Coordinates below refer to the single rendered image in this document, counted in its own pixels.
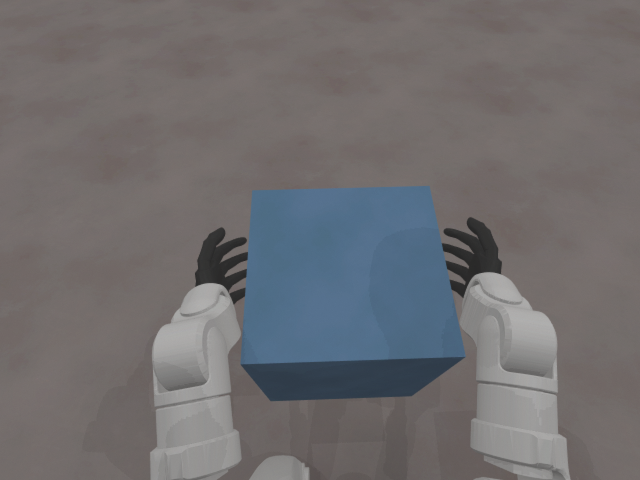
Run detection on right robot hand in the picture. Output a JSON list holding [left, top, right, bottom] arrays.
[[442, 217, 502, 298]]

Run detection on carton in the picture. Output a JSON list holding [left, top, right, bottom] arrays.
[[240, 186, 466, 401]]

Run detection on left robot forearm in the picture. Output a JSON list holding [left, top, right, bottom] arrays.
[[150, 283, 242, 480]]

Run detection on left robot hand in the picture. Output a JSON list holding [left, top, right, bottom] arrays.
[[195, 227, 248, 304]]

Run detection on robot left thigh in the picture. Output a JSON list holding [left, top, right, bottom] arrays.
[[249, 455, 310, 480]]

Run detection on right robot forearm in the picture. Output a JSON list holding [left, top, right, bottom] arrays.
[[459, 272, 571, 480]]

